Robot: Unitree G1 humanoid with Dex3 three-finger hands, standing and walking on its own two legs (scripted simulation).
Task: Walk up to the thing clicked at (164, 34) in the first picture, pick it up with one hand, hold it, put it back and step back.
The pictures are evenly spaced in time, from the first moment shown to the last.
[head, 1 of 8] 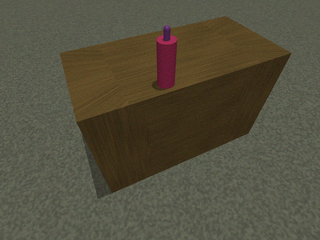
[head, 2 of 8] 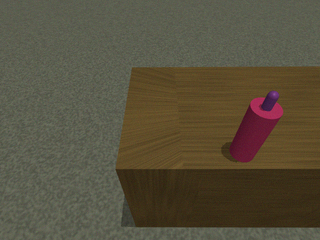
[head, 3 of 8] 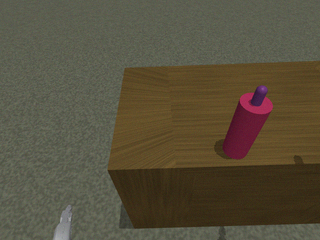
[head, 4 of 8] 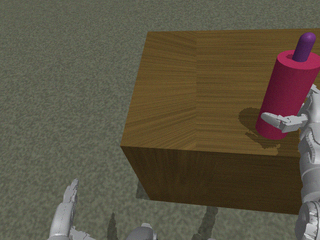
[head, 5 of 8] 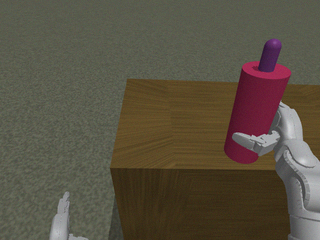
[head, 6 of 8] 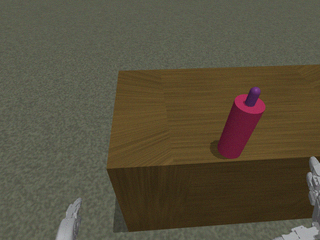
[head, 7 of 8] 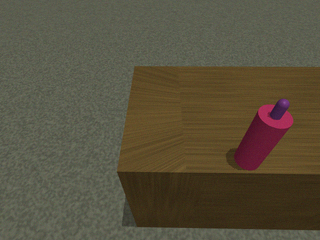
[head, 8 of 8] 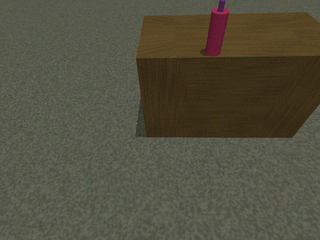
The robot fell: no
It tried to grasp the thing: yes
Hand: right
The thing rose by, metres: 0.20
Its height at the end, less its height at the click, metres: +0.00
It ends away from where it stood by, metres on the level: 0.01
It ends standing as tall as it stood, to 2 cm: yes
